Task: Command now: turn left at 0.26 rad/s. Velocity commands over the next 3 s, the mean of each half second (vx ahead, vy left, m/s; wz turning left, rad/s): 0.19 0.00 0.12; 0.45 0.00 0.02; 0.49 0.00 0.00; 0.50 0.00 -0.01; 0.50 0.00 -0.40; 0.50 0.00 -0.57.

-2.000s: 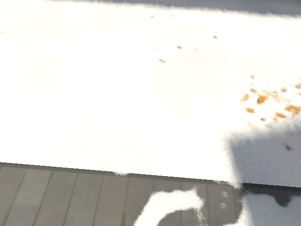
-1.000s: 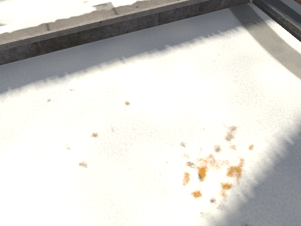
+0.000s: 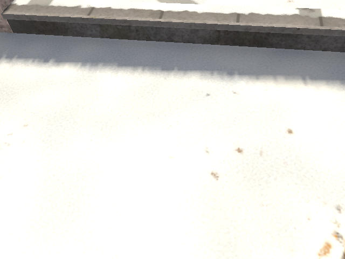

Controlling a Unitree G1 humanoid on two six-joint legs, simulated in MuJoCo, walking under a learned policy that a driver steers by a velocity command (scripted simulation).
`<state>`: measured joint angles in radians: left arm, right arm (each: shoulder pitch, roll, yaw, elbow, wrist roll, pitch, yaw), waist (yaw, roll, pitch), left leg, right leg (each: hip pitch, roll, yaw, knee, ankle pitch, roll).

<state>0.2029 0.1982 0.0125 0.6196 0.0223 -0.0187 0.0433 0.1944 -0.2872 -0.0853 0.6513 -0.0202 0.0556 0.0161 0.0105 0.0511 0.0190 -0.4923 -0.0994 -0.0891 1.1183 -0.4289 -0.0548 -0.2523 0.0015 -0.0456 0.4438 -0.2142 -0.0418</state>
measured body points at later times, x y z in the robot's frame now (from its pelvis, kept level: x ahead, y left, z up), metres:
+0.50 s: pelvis +0.07 -0.01 -0.01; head +0.06 -0.02 +0.44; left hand +0.21 +0.25 -0.09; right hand +0.11 -0.28 -0.13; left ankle -0.02 +0.12 -0.74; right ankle +0.10 -0.10 -0.74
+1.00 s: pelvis +0.32 +0.02 -0.02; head +0.35 +0.02 +0.42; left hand +0.27 +0.27 -0.16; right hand +0.55 -0.20 -0.10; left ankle +0.44 +0.10 -0.75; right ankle +0.11 -0.10 -0.73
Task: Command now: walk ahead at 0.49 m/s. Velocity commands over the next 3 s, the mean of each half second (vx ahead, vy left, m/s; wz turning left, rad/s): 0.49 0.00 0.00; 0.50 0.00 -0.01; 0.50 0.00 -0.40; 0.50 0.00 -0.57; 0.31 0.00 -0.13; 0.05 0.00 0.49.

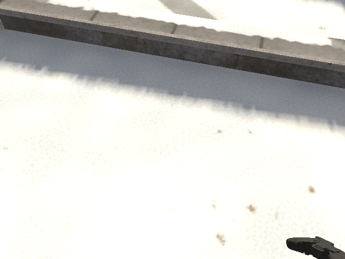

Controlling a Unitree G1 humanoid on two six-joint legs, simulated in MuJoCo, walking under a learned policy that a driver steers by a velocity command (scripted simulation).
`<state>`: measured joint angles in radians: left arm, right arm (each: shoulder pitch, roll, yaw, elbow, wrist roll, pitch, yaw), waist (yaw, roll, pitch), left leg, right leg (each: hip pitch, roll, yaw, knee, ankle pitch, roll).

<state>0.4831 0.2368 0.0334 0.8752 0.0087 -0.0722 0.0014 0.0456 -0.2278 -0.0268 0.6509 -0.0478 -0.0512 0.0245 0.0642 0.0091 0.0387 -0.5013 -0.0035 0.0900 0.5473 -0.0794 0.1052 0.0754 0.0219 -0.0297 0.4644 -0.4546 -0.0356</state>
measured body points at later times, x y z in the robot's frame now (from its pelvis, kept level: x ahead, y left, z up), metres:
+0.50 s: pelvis +0.29 +0.01 +0.01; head +0.32 +0.00 +0.46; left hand +0.51 +0.21 -0.08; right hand +0.22 -0.24 -0.13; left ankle +0.12 +0.08 -0.72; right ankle +0.44 -0.09 -0.70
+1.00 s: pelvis +0.57 +0.00 +0.02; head +0.60 +0.01 +0.47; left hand +0.50 +0.24 -0.12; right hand +0.77 -0.22 -0.09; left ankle +0.73 +0.12 -0.69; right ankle +0.45 -0.08 -0.72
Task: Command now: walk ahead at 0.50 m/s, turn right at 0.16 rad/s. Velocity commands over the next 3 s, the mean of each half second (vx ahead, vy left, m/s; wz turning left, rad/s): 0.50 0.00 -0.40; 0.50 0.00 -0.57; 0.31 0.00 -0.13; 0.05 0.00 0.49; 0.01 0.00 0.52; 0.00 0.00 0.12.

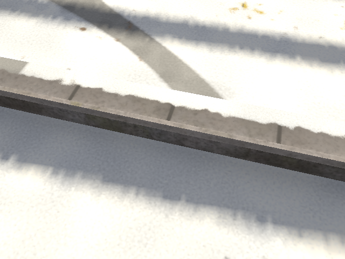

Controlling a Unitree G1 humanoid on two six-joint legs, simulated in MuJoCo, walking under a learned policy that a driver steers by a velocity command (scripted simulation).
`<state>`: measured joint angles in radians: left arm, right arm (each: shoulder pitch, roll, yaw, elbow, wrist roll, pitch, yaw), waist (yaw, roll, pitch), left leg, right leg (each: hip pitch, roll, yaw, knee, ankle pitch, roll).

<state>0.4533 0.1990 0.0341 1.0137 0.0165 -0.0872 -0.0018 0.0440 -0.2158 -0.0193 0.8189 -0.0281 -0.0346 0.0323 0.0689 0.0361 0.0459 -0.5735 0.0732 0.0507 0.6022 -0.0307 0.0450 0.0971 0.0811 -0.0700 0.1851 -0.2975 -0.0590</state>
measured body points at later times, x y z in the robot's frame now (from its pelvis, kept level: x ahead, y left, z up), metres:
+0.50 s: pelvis +0.27 +0.02 +0.00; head +0.29 +0.01 +0.45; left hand +0.49 +0.20 -0.12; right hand +0.17 -0.22 -0.14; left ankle +0.17 +0.11 -0.74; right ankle +0.40 -0.13 -0.70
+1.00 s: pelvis +0.52 -0.10 +0.01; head +0.55 -0.13 +0.45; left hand +0.65 +0.15 -0.12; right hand +0.56 -0.40 -0.11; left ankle +0.73 -0.03 -0.68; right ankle +0.42 -0.11 -0.74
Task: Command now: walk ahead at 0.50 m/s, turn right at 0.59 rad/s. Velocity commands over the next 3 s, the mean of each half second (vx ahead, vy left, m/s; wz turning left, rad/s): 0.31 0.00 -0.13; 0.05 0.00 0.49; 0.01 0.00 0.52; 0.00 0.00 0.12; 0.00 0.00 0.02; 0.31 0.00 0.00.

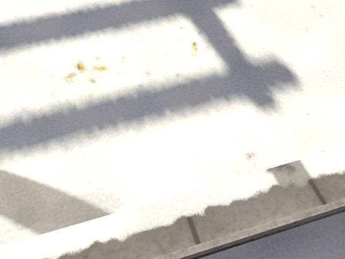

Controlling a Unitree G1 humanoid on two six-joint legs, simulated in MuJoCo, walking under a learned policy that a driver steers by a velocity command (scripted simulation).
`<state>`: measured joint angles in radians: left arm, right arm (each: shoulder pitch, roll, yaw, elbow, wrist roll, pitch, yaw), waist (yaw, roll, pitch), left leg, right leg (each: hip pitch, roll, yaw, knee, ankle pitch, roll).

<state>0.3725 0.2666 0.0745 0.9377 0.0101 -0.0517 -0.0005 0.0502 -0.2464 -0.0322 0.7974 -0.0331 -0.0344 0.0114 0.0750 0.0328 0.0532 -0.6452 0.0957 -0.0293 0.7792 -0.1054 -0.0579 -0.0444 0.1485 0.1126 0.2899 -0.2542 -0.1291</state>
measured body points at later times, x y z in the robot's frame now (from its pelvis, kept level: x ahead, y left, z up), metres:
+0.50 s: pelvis +0.18 +0.02 +0.00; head +0.21 +0.03 +0.45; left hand +0.34 +0.23 -0.13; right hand +0.16 -0.23 -0.14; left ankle +0.19 +0.13 -0.74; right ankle +0.22 -0.08 -0.72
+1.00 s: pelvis +0.15 +0.04 -0.02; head +0.15 +0.06 +0.42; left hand +0.17 +0.32 -0.15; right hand +0.35 -0.18 -0.12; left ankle +0.09 +0.11 -0.75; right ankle +0.22 -0.07 -0.73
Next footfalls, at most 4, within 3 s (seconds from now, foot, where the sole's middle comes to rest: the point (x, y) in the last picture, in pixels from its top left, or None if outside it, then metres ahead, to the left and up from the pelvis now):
0.14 left None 0.23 0.13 -0.78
0.54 right None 0.26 -0.07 -0.78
0.98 left None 0.13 0.13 -0.78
1.50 right None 0.18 -0.05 -0.78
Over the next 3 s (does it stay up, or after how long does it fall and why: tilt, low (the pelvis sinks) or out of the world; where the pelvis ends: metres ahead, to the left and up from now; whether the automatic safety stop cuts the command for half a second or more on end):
stays up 0.19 0.03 0.00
